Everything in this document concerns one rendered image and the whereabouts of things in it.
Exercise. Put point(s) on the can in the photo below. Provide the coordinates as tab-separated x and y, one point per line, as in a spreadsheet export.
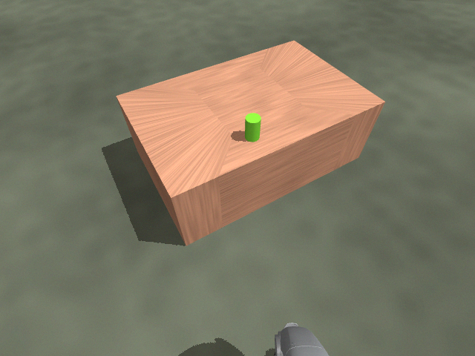
252	127

